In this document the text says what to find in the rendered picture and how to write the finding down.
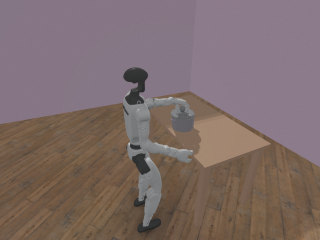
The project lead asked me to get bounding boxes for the lid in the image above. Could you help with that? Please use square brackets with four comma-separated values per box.
[170, 109, 195, 120]

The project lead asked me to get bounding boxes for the right robot hand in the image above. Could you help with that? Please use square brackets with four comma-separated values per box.
[176, 149, 193, 163]

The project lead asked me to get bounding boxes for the robot shin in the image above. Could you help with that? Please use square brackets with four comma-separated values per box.
[143, 192, 162, 227]
[138, 175, 150, 201]

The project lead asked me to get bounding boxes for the robot right upper arm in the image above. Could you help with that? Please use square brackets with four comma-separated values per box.
[135, 105, 153, 151]

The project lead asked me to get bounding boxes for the robot right shin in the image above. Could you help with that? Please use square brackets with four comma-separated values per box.
[143, 192, 162, 227]

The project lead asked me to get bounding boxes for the robot right forearm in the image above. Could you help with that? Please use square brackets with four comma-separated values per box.
[144, 141, 179, 158]

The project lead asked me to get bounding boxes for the robot left upper arm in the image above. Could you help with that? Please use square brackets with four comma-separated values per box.
[125, 91, 154, 110]

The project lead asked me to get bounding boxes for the pot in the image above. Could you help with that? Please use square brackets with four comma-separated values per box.
[170, 114, 195, 132]

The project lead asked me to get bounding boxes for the robot left shin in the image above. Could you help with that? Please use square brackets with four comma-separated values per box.
[138, 175, 150, 201]

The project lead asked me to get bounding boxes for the knob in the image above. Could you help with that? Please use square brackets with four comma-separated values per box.
[179, 106, 186, 112]

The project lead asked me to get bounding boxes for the robot left forearm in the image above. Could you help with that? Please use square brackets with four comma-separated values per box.
[152, 97, 178, 107]

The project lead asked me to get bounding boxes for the left robot hand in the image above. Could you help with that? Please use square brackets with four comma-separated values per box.
[175, 98, 190, 113]

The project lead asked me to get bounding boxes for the table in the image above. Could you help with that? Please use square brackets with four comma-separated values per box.
[148, 95, 271, 228]

